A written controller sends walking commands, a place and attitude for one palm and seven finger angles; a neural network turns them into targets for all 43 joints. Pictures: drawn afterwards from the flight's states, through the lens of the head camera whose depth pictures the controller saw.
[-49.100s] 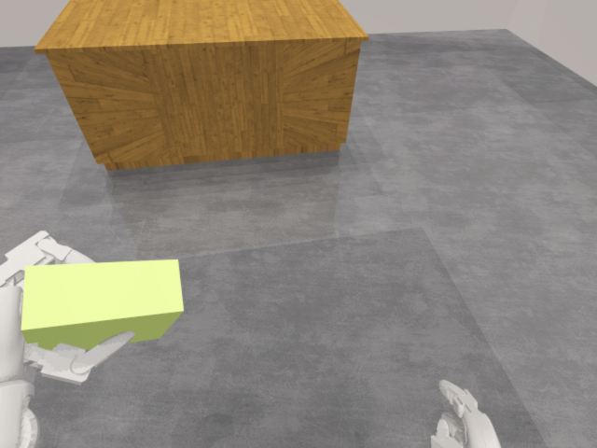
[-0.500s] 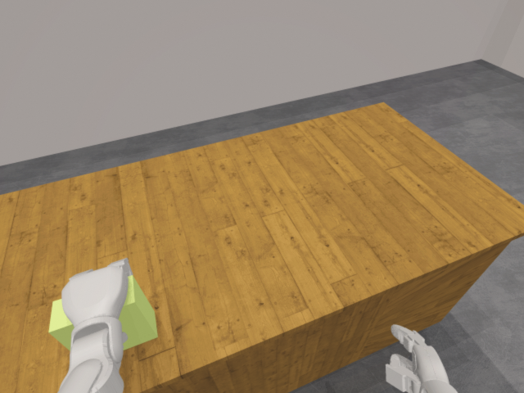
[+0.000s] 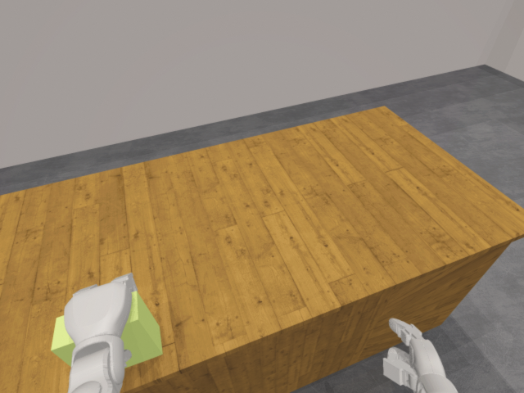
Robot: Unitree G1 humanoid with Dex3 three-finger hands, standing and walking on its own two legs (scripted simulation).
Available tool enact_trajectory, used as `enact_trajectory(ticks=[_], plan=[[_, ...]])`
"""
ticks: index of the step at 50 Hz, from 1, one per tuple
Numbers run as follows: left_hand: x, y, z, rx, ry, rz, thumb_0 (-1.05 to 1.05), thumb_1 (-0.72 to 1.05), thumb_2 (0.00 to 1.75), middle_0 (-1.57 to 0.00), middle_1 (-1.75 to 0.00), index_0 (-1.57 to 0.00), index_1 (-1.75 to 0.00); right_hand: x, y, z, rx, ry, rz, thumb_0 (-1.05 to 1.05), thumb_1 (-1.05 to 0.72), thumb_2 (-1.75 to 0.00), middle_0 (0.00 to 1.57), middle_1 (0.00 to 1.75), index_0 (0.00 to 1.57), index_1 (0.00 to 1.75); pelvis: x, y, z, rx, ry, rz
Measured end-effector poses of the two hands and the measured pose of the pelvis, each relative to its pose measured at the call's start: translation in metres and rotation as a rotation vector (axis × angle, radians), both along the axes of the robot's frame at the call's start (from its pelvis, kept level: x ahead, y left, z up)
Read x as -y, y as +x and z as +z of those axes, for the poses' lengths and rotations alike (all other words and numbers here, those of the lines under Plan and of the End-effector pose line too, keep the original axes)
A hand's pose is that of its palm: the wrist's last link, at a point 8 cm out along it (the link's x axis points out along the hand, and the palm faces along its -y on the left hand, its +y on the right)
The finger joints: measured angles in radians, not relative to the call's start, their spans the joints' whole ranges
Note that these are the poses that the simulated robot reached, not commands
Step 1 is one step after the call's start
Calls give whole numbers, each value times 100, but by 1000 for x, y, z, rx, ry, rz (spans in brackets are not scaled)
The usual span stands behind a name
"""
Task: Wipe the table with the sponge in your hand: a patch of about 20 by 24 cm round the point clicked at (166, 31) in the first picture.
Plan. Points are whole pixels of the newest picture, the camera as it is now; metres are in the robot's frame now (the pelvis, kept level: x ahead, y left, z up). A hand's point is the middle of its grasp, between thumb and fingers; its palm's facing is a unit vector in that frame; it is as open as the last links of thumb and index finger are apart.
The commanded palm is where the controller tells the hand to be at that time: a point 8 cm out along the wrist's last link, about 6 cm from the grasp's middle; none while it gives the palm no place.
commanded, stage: lift the sponge slowly off the table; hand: left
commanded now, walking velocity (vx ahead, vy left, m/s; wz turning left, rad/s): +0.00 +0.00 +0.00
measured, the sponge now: (117, 342) +0.20 +0.28 -0.06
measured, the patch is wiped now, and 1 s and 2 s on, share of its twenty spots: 1.00 1.00 1.00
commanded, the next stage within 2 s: none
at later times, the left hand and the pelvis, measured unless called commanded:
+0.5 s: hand (111, 330) +0.20 +0.27 +0.00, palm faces -0.06 -0.13 -0.99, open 9.6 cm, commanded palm +0.17 +0.26 +0.06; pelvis +0.00 +0.00 +0.01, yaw +0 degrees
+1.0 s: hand (102, 325) +0.19 +0.27 +0.03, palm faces -0.02 -0.15 -0.99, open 9.6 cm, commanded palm +0.17 +0.26 +0.10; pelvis +0.00 +0.00 +0.01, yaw +0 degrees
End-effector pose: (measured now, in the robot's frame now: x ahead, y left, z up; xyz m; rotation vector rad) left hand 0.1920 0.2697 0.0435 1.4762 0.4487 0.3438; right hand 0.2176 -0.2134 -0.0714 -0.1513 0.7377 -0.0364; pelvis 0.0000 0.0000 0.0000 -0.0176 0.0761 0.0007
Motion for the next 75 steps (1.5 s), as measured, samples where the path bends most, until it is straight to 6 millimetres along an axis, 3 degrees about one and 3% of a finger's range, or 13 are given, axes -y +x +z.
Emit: enact_trajectory(ticks=[14,32,41,52,64,75], plan=[[1,-9,6,-5,-34,-9,1,-46,107,-74,-145,-76,-147,2,-6,3,12,-3,-18,1,-90,-90,20,30,20,30,-1,-2,3,32,-1,-3],[0,-8,13,-22,-70,-6,0,-48,107,-78,-142,-79,-143,-15,9,12,46,-1,36,1,-90,-90,20,30,20,30,-2,-4,8,69,-1,4],[8,-10,25,10,-86,-30,0,-49,107,-79,-141,-80,-142,-16,14,17,59,4,48,1,-90,-90,20,30,20,30,-1,-1,11,83,0,0],[0,-20,42,26,-80,15,0,-49,107,-79,-140,-80,-142,-12,18,25,81,-4,57,1,-90,-90,20,30,20,30,3,-4,14,117,1,4],[14,-16,58,47,-84,-44,0,-49,107,-79,-140,-80,-142,-15,16,30,98,6,73,1,-90,-90,20,30,20,30,6,-10,16,140,5,1],[6,-18,72,50,-72,7,0,-49,107,-79,-140,-80,-142,-10,14,28,86,8,72,1,-90,-90,20,30,20,30,9,-11,18,155,7,1]])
